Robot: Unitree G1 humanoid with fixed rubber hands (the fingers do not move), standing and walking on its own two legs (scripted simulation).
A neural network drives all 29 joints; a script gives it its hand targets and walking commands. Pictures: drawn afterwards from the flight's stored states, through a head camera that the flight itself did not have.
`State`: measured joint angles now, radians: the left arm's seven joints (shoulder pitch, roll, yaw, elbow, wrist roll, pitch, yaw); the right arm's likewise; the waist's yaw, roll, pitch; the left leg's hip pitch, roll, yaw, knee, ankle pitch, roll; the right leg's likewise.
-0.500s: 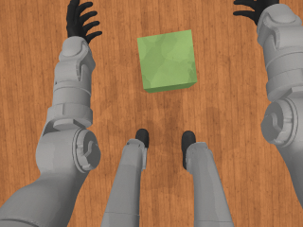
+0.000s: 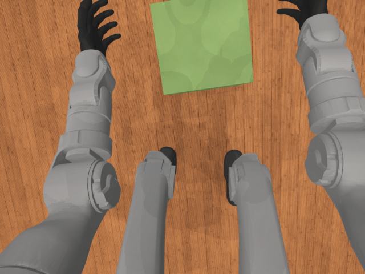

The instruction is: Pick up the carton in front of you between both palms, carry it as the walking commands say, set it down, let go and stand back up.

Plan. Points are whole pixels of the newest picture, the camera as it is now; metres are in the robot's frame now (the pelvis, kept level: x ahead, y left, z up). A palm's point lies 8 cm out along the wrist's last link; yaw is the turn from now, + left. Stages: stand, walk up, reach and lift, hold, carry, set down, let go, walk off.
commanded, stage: reach and lift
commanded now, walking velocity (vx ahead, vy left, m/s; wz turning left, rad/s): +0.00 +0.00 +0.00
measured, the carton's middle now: (202, 53) +0.52 -0.01 -0.40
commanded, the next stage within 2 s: none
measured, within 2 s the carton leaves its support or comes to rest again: leaves its support in 1.32 s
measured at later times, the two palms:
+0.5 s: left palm (129, 60) +0.50 +0.18 -0.33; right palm (275, 40) +0.53 -0.19 -0.33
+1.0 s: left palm (141, 58) +0.50 +0.14 -0.33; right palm (263, 40) +0.53 -0.16 -0.33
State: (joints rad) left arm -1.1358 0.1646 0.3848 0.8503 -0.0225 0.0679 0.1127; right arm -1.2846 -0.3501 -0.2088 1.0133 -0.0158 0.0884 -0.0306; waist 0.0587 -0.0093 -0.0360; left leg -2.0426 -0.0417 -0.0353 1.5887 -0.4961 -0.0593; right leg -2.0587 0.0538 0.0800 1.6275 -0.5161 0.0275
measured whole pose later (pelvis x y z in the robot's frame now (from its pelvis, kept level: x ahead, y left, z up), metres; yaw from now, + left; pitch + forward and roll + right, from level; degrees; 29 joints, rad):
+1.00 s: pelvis -0.05 +0.00 -0.15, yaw +1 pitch +36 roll +3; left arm -1.53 0.22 0.21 1.12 -0.18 0.06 0.16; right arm -1.65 -0.42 0.03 1.25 0.18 0.08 -0.07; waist 0.04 0.02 0.43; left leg -2.23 -0.05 -0.02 2.15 -0.55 -0.07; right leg -2.25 0.03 0.06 2.20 -0.58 0.02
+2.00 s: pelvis -0.04 +0.01 -0.02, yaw -3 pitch +43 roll +1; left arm -1.04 -0.05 0.54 0.62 0.22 0.40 0.08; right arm -1.12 -0.06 -0.42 0.76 -0.23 0.39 -0.02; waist 0.02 0.00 -0.15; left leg -1.99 -0.11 -0.10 1.71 -0.47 -0.09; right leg -2.00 0.11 0.10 1.72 -0.48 0.06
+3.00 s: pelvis +0.06 +0.01 +0.23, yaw -4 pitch +9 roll +0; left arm -0.30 -0.16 0.30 0.46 0.22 0.43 0.04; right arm -0.30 0.14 -0.29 0.49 -0.21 0.43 -0.04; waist 0.01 0.00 -0.14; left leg -0.49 -0.05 -0.14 0.62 -0.29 -0.02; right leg -0.49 0.06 0.15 0.62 -0.29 0.02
